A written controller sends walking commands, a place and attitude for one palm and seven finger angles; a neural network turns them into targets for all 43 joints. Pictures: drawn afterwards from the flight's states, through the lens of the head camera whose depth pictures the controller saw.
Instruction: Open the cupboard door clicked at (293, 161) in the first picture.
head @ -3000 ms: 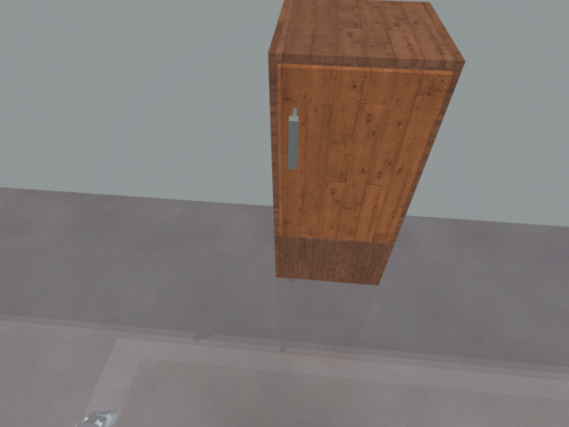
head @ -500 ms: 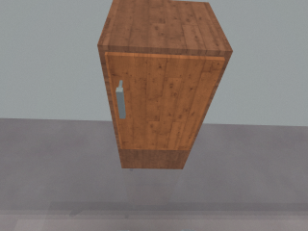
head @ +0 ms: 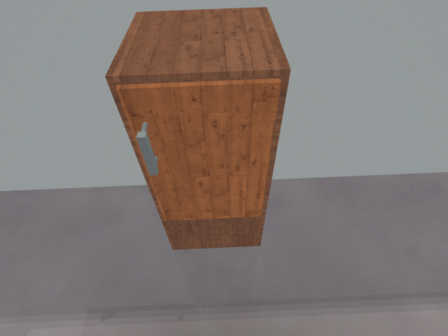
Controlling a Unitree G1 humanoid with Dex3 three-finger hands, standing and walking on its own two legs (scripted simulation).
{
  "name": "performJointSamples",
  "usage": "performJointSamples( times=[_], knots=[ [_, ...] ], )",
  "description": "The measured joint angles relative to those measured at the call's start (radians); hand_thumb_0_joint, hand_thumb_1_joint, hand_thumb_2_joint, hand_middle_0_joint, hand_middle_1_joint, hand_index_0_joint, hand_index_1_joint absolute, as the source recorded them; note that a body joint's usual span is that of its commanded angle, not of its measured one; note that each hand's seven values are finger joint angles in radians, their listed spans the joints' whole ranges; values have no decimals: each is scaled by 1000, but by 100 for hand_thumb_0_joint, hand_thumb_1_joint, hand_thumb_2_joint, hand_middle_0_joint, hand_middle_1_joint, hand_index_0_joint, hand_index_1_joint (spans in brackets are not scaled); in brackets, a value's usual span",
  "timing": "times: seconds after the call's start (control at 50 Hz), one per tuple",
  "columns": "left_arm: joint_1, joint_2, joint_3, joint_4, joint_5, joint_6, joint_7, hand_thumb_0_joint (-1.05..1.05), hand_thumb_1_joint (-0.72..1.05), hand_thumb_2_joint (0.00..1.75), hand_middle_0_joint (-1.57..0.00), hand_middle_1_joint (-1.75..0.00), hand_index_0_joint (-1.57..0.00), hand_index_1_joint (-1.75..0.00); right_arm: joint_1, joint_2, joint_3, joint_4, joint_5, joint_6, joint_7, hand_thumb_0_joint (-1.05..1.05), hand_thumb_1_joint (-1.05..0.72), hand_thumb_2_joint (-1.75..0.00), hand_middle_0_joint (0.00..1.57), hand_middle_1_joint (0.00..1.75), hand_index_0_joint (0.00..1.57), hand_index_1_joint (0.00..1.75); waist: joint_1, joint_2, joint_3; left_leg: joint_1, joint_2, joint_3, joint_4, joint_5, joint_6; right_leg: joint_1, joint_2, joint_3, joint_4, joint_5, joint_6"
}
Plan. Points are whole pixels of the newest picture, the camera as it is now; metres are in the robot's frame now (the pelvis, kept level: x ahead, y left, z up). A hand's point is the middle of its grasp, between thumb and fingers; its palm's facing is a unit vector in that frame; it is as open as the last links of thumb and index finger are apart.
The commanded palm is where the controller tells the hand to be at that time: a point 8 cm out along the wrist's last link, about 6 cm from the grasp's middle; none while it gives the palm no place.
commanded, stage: come to a stop and stand still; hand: left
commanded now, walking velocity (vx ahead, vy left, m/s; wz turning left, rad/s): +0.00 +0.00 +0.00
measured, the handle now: (149, 149) +0.57 +0.23 -0.04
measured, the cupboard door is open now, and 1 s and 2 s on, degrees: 0 0 0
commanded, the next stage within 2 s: look again from close up in 0.56 s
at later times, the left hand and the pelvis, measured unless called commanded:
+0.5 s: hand out of the picture -0.06 +0.16 -0.17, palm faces +0.06 -0.99 -0.15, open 7.3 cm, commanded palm none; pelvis -0.03 +0.01 +0.01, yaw +0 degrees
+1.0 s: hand out of the picture -0.02 +0.19 -0.17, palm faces +0.04 -0.97 -0.22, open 7.3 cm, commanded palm none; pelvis -0.03 +0.02 +0.00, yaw +1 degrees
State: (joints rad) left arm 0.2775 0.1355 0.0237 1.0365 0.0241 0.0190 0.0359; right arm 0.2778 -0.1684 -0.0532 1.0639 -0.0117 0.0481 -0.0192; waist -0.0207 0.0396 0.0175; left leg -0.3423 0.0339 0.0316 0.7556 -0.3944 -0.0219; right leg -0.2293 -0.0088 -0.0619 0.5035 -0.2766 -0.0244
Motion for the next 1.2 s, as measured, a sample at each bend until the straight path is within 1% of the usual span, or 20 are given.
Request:
performJointSamples(
  times=[0.04,0.06,0.08,0.14,0.2,0.32,0.44,0.66,0.72,0.78,0.82,0.96,1.2],
  knots=[
    [-2,3,1,8,-4,-6,0,2,93,89,-20,-30,-21,-30,8,7,8,15,1,-6,-5,1,-91,-90,20,30,19,30,6,-3,0,68,6,0,-119,44,-2,-8,10,-13,9,-3,-1],
    [-3,4,0,13,-8,-8,0,2,93,89,-20,-30,-21,-30,12,8,12,22,2,-13,-8,1,-91,-90,20,30,19,30,7,1,-1,104,11,-6,-190,79,3,-15,17,-22,18,-7,0],
    [-11,10,2,23,-12,-8,0,1,94,89,-20,-30,-21,-30,7,18,16,37,1,-19,-13,1,-91,-90,20,30,19,30,9,-15,5,117,5,-7,-217,78,10,-15,11,-25,25,-9,3],
    [-13,19,3,45,-18,-7,0,1,93,89,-20,-30,-20,-30,-2,41,33,61,-1,-34,-18,1,-91,-90,20,30,19,30,31,-55,12,148,-5,10,-258,102,16,9,3,-9,-14,20,11],
    [-8,16,-2,71,-18,-3,-4,1,93,89,-20,-30,-20,-30,-5,45,40,72,-3,-42,-24,1,-91,-90,20,30,20,30,35,-64,6,171,-8,14,-296,129,19,33,2,-6,-56,46,11],
    [17,-3,-14,101,-14,-5,-10,1,92,89,-20,-30,-20,-30,-10,33,42,74,-2,-42,-23,2,-92,-90,20,30,20,30,37,-55,-4,189,-17,19,-339,161,25,50,-4,-1,-96,78,16],
    [45,-15,-17,117,-11,-7,-10,1,91,89,-20,-30,-20,-30,0,32,46,69,-2,-47,-20,1,-92,-90,20,30,20,30,36,-48,-5,188,-24,25,-360,180,30,41,-11,5,-104,92,19],
    [61,-20,-18,121,-11,-15,-5,1,91,89,-19,-30,-20,-30,33,51,53,83,0,-50,-16,1,-91,-90,20,30,20,30,31,-38,-3,178,-27,27,-361,188,30,27,-14,7,-95,95,19],
    [57,-25,-32,104,-6,-35,8,1,91,89,-20,-30,-20,-30,34,40,55,50,-2,-44,0,1,-91,-90,20,30,20,30,25,-18,13,124,-14,20,-277,154,28,-4,-5,-1,-58,84,17],
    [51,-21,-33,91,-6,-37,4,1,91,89,-20,-30,-20,-30,42,33,55,16,-8,-50,6,1,-91,-90,20,30,20,30,10,-12,14,94,-22,14,-227,130,38,-33,-15,-5,-3,54,19],
    [45,-16,-31,84,-7,-33,1,1,91,89,-20,-30,-20,-30,49,30,56,4,-9,-56,4,1,-91,-90,20,30,20,30,7,-9,7,91,-29,14,-219,123,41,-41,-24,-5,16,42,23],
    [18,-2,-27,56,-9,-35,-3,1,91,89,-20,-30,-20,-30,54,25,64,3,-9,-64,-2,2,-92,-90,20,30,20,30,15,-6,-12,118,-48,22,-253,130,49,-31,-41,5,19,32,33],
    [-2,11,-21,51,-11,-33,-3,1,92,89,-19,-30,-20,-30,24,13,65,20,-6,-75,-5,1,-91,-90,20,30,20,30,19,-22,6,150,-46,25,-298,143,41,-10,-38,7,-6,34,28]
  ],
)
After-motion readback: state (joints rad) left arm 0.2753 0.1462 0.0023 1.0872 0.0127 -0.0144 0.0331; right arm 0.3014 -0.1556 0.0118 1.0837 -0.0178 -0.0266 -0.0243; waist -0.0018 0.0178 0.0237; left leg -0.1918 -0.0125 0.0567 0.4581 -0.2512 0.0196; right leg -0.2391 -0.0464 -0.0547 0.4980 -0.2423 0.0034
